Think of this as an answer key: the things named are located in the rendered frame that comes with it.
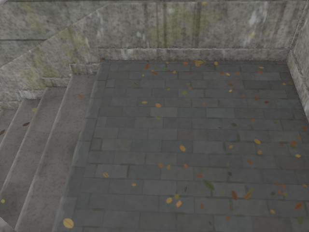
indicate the stairs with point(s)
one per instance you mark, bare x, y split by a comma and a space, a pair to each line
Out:
37, 143

